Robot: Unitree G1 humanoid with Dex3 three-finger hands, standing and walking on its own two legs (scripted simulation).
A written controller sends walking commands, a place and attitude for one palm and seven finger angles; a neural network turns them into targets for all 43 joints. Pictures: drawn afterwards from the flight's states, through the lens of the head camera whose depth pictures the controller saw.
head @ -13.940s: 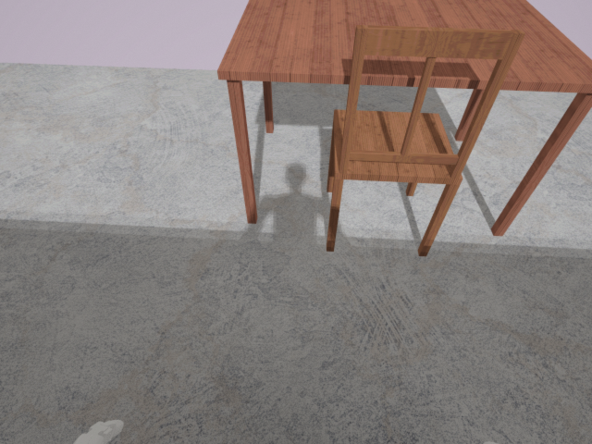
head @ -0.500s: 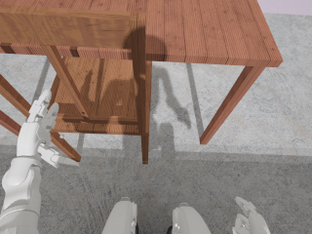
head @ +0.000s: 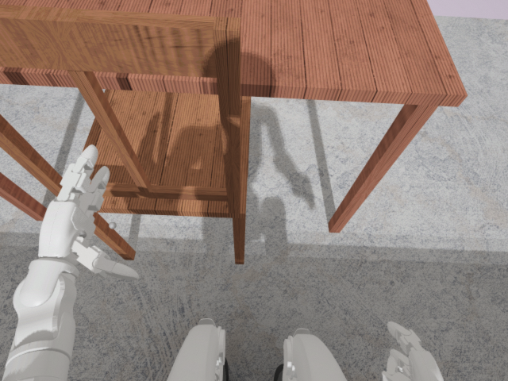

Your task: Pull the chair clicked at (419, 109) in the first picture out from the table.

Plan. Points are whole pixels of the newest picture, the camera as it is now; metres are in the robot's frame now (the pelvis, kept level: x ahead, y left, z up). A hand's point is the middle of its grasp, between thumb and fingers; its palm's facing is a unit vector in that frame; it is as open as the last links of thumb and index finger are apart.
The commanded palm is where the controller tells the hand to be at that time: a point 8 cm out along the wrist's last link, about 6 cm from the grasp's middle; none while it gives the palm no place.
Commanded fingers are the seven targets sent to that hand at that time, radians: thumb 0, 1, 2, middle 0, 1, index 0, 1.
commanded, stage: aim the fingers beside a spindle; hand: left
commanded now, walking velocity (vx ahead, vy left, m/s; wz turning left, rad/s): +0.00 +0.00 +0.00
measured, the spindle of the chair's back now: (120, 142) +0.48 +0.24 +0.03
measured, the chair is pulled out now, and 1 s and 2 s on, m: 0.00 0.00 0.00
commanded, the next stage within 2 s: none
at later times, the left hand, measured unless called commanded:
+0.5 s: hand (115, 225) +0.34 +0.22 +0.01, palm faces -0.02 -1.00 -0.03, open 16.9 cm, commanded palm +0.32 +0.28 +0.03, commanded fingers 0.00 -0.50 0.30 -0.06 -0.08 -0.06 -0.08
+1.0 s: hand (113, 215) +0.35 +0.22 +0.03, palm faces -0.01 -1.00 -0.07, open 16.9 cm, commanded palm +0.32 +0.28 +0.03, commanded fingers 0.00 -0.50 0.30 -0.06 -0.08 -0.06 -0.08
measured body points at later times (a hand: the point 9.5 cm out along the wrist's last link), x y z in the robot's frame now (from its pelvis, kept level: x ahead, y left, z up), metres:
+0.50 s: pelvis +0.00 +0.00 -0.01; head +0.12 +0.02 +0.43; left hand +0.34 +0.28 +0.01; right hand +0.15 -0.26 -0.10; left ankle +0.04 +0.10 -0.62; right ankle +0.01 -0.11 -0.62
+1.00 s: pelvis +0.00 +0.00 +0.00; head +0.12 +0.02 +0.43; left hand +0.34 +0.27 +0.04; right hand +0.15 -0.26 -0.10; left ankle +0.04 +0.10 -0.62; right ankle +0.01 -0.11 -0.62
